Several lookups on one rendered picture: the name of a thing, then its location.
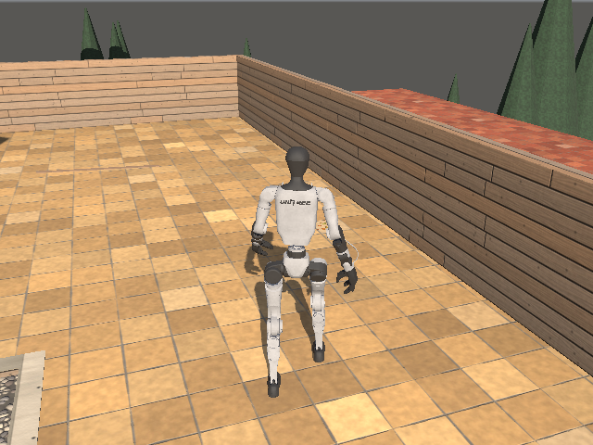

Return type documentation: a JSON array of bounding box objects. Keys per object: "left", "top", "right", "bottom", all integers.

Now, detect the right robot hand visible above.
[{"left": 336, "top": 267, "right": 358, "bottom": 294}]

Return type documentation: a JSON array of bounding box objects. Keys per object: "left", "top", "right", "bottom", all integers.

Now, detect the robot right upper arm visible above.
[{"left": 316, "top": 187, "right": 341, "bottom": 240}]

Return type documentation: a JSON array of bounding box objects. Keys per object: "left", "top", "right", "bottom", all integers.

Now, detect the right robot forearm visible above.
[{"left": 333, "top": 225, "right": 354, "bottom": 272}]

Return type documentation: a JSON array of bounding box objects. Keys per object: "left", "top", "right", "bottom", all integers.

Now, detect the robot left thigh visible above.
[{"left": 264, "top": 260, "right": 284, "bottom": 336}]

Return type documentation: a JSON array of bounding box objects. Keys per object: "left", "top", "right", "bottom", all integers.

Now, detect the right robot foot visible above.
[{"left": 312, "top": 341, "right": 325, "bottom": 362}]

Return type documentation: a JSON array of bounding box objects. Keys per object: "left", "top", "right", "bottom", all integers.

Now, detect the robot left upper arm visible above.
[{"left": 253, "top": 185, "right": 279, "bottom": 235}]

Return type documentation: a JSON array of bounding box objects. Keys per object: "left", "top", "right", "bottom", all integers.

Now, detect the left robot forearm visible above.
[{"left": 251, "top": 221, "right": 264, "bottom": 246}]

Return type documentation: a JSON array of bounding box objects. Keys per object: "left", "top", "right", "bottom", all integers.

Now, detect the left robot hand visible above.
[{"left": 252, "top": 239, "right": 273, "bottom": 256}]

